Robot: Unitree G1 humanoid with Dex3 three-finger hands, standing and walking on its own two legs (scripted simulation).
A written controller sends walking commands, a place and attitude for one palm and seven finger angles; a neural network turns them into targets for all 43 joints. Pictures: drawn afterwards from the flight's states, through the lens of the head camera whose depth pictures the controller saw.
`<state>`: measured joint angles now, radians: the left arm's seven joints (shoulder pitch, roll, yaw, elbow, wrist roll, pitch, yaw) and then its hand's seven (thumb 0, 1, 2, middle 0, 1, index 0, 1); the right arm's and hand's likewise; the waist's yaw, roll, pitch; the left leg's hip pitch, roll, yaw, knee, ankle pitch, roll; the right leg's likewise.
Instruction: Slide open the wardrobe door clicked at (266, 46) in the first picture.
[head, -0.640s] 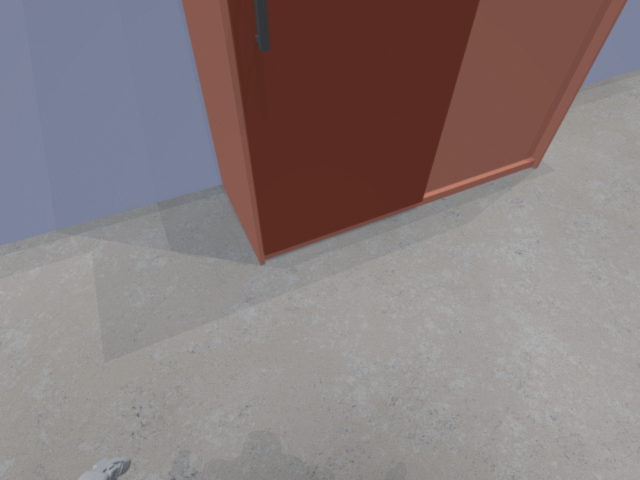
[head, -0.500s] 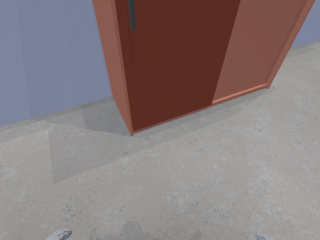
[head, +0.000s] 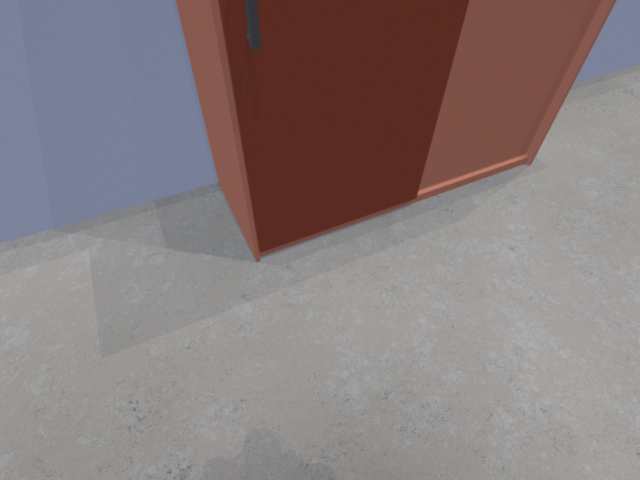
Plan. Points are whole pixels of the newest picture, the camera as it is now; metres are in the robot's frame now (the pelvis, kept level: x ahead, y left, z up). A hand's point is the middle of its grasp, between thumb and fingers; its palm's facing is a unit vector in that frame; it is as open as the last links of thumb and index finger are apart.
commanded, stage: stand and wait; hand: left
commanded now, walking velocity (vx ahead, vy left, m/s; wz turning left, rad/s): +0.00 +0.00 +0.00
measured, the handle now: out of the picture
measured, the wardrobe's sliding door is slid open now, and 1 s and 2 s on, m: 0.00 0.00 0.00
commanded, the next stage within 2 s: look at it before walking up in 0.18 s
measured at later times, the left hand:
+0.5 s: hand out of the picture +0.08 +0.24 -0.15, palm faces -0.03 -0.94 -0.33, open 7.4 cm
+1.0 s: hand out of the picture +0.07 +0.25 -0.15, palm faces -0.03 -0.94 -0.33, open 7.4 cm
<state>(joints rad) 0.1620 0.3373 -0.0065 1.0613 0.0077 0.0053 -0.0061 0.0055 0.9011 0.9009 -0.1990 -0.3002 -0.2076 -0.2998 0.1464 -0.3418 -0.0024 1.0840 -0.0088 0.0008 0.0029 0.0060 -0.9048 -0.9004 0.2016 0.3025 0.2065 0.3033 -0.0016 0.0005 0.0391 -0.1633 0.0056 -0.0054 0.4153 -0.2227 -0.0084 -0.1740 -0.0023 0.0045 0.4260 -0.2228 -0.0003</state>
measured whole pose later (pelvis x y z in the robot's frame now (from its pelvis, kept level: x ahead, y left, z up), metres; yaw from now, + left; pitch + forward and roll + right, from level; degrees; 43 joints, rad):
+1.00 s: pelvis +0.00 +0.00 +0.00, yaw -1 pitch -2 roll +0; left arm 0.15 0.34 0.00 1.08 0.01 0.01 0.00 0.00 0.90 0.90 -0.20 -0.30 -0.21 -0.30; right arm 0.12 -0.34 0.00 1.10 -0.01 -0.01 0.00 0.00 -0.90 -0.90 0.20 0.30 0.21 0.30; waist 0.01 0.00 0.03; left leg -0.14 0.01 0.01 0.37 -0.20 -0.01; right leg -0.16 0.00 0.02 0.38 -0.19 0.00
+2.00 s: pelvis +0.24 +0.00 +0.00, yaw -34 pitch -1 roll -2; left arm 0.31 0.27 0.12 0.98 0.03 0.01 -0.03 0.01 0.91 0.90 -0.19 -0.30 -0.20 -0.30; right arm 0.27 -0.14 -0.04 0.95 -0.01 -0.08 -0.03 -0.01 -0.93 -0.90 0.20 0.30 0.21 0.30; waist 0.03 -0.06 0.01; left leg -0.17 0.05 0.21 0.46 -0.29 0.05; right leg -0.54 -0.03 -0.01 1.25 -0.25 0.00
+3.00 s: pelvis +0.55 -0.20 -0.01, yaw -70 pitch +0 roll -1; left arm 0.32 0.25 0.10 0.97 0.01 0.03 0.00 0.00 0.91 0.90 -0.20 -0.30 -0.20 -0.30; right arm 0.05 -0.15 0.00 0.84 -0.02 -0.01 -0.01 0.00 -0.91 -0.90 0.20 0.30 0.21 0.30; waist 0.09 -0.06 0.07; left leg -0.32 0.08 0.16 0.61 -0.29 0.03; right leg -0.39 0.05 0.05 1.10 -0.53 0.04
